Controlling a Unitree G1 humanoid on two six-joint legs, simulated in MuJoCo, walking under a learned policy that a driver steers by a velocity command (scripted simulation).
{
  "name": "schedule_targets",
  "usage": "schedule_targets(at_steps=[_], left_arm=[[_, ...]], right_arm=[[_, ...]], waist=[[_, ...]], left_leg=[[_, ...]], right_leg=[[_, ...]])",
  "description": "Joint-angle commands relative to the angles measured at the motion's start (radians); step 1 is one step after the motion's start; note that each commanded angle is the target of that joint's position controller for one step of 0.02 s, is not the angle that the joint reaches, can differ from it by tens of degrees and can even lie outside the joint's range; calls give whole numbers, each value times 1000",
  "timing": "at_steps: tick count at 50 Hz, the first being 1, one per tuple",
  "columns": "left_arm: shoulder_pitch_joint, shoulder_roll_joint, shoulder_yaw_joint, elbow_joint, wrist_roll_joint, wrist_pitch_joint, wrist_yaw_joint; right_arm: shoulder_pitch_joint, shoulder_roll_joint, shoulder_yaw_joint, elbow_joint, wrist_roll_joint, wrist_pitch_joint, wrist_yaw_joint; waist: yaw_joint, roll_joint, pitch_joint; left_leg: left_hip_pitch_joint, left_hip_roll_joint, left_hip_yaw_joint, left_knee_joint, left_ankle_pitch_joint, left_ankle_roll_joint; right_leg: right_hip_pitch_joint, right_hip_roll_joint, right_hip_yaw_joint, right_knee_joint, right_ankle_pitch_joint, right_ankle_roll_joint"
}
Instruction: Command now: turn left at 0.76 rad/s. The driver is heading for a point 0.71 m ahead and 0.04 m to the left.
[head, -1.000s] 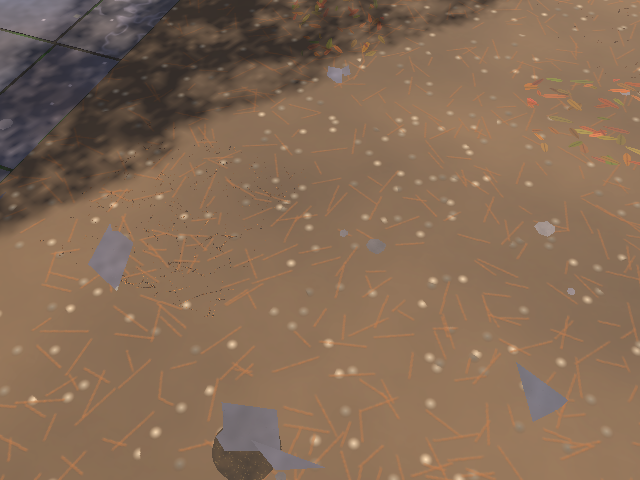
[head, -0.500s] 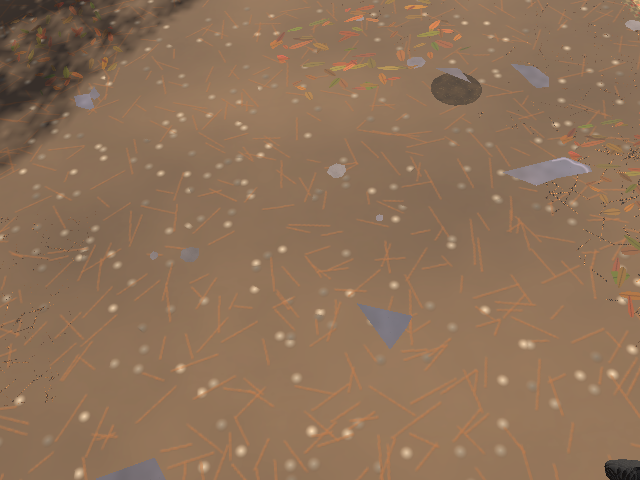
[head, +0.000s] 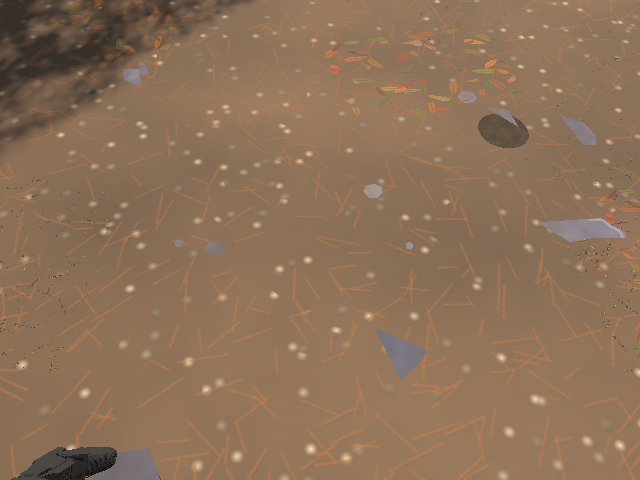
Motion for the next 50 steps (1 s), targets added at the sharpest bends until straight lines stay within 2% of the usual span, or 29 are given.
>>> schedule_targets(at_steps=[1, 5, 7, 8, 9, 10, 11, 12, 14, 17, 19, 22, 25, 26, 27, 28, 29, 30, 31, 32, 33, 34, 36, 37, 39, 41, 47, 48, 50], left_arm=[[-42, 18, 5, -76, -11, -29, -15], [33, 57, 19, -45, -20, -39, -30], [114, 89, 38, -12, -17, -42, -26], [137, 150, 55, -15, -5, -37, -17], [82, 216, 61, -34, 33, -28, -16], [45, 182, 53, -56, 54, -39, -16], [-6, 118, 36, -70, 45, -44, -7], [-39, 93, 29, -75, 30, -43, 2], [-35, 88, 22, -72, 12, -39, 23], [74, 105, 26, -42, 22, -29, 33], [125, 134, 34, -22, 19, -22, 24], [106, 164, 41, -13, 3, -18, -1], [90, 113, 13, 16, -17, -29, -30], [102, 117, 10, 29, -32, -31, -38], [137, 149, 18, 41, -52, -31, -42], [149, 129, 8, 45, -48, -38, -48], [97, 40, -24, 20, -23, -48, -60], [60, 28, -23, -34, -51, -64, -56], [4, 112, 1, -49, -67, -72, -44], [35, 126, 15, -42, -68, -70, -42], [93, 125, 21, -12, -53, -67, -39], [122, 126, 26, 1, -40, -64, -38], [144, 94, 22, 14, -37, -57, -40], [111, 88, 19, 15, 72, -23, -84], [92, 65, 18, 4, 44, 1, -115], [67, 67, 18, -6, 29, 8, -125], [-107, 48, -13, -66, 34, 5, -145], [-117, 38, -21, -75, 31, 6, -142], [-43, 50, -19, -65, 19, 7, -118]], right_arm=[[-75, -176, -58, -100, 4, 18, -21], [-107, -189, -68, -125, 12, 35, -14], [-143, -164, -59, -140, 24, 35, -13], [-90, -111, -43, -136, 12, 36, -10], [-43, -82, -38, -152, 6, 28, -7], [-29, -167, -60, -148, -8, 15, -2], [-38, -220, -76, -125, -1, 17, 1], [-28, -212, -78, -102, -2, 26, 0], [-35, -162, -64, -103, -1, 37, 5], [-138, -108, -35, -156, 6, 33, 14], [-167, -85, -21, -177, -5, 29, 18], [-166, -53, 0, -175, -21, 24, 20], [-114, -30, 10, -127, -28, 24, 12], [-75, -31, 9, -105, -26, 23, 14], [-45, -66, -2, -94, -16, 20, 17], [15, -103, -16, -81, -1, 15, 15], [155, -155, -28, -63, -5, 11, 7], [200, -271, -64, -35, -21, 2, 11], [167, -223, -52, -47, -35, -37, 14], [92, -156, -30, -48, -29, -69, 13], [35, -108, -15, -54, -20, -91, 13], [0, -76, -6, -51, -14, -103, 14], [0, -56, -4, -43, -26, -120, 10], [46, -89, -1, -13, -83, -102, 19], [59, -89, -6, 3, -76, -103, 26], [78, -80, -4, 23, -70, -111, 24], [156, -110, -12, 99, -75, -111, 9], [164, -118, -12, 112, -74, -105, 9], [158, -158, -14, 124, -71, -91, 8]], waist=[[24, 153, -196], [33, 208, -201], [71, 192, -194], [47, 57, -217], [-9, -236, -165], [-18, -221, -124], [-22, -134, -89], [-26, -83, -67], [-4, -86, -55], [69, -90, -70], [88, -87, -105], [75, -97, -139], [42, -127, -154], [20, -127, -165], [13, -130, -153], [-12, -107, -164], [-77, 47, -204], [-102, 273, -137], [-122, 206, -58], [-68, 230, -5], [-26, 224, -3], [-4, 220, 10], [10, 180, 17], [12, 64, 14], [14, 116, 46], [17, 131, 70], [-29, 103, 145], [-24, 103, 144], [33, 128, 50]], left_leg=[[241, 179, -286, -91, 441, 178], [141, 154, -364, -89, 337, 157], [36, 95, -357, -42, 147, 98], [-98, 18, -277, 114, -148, 44], [-309, -120, -98, 345, -407, -7], [-339, -10, -74, 550, -383, -44], [-329, 27, -42, 629, -302, -60], [-326, 41, -22, 669, -229, -76], [-365, 65, 22, 757, -136, -104], [-404, 95, 77, 660, -102, -132], [-382, 98, 74, 573, -144, -136], [-222, 78, 92, 399, -208, -115], [4, 45, 118, 108, -136, -88], [110, 16, 158, -35, -45, -72], [216, -17, 198, -120, -1, -45], [377, 37, 141, -109, -33, -8], [572, 249, -100, -148, -188, 66], [526, 459, -377, -277, -568, 217], [430, 463, -450, -344, -667, 253], [404, 427, -375, -353, -612, 209], [384, 387, -277, -359, -522, 166], [363, 364, -192, -374, -430, 138], [318, 330, -43, -400, -266, 110], [238, 309, 45, -422, -224, 93], [218, 299, 139, -432, -170, 83], [240, 312, 188, -436, -140, 79], [400, 336, 357, -462, 32, 77], [435, 335, 392, -422, 199, 72], [475, 332, 447, -228, 870, 61]], right_leg=[[-52, 3, 20, -161, 57, 27], [125, 23, 14, -403, 150, 19], [298, -19, 7, -617, 319, -7], [434, -208, 174, -661, 301, -75], [414, -429, 472, -715, 351, -225], [331, -517, 515, -733, 372, -304], [284, -456, 386, -719, 349, -287], [266, -374, 268, -707, 315, -246], [286, -325, 130, -696, 409, -232], [374, -329, 52, -697, 516, -272], [441, -361, 52, -681, 600, -301], [403, -362, 14, -652, 700, -310], [337, -321, 8, -613, 710, -284], [298, -302, 7, -610, 563, -263], [229, -292, 32, -606, 378, -241], [94, -266, 48, -574, 137, -194], [-132, -180, -7, -340, -100, -120], [-405, -91, -117, -87, -166, -71], [-468, -150, -5, 104, -103, -74], [-510, -162, 30, 165, 5, -83], [-500, -178, 37, 194, 89, -76], [-493, -186, 45, 203, 164, -61], [-463, -193, 26, 262, 292, -35], [-394, -163, -34, 274, 300, -34], [-416, -172, -39, 276, 360, -31], [-452, -186, -28, 246, 408, -39], [-423, -209, -173, -61, 353, -144], [-390, -193, -206, -110, 304, -174], [-187, -89, -294, -158, 183, -238]])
